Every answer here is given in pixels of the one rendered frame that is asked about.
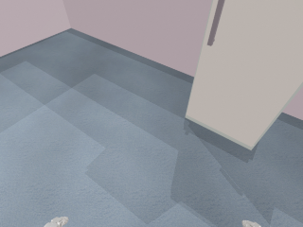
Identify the handle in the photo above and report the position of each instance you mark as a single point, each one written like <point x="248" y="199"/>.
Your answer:
<point x="215" y="23"/>

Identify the robot left hand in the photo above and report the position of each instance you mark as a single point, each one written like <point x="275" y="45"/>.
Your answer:
<point x="57" y="222"/>

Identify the fridge door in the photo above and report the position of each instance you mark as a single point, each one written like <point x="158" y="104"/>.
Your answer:
<point x="252" y="69"/>

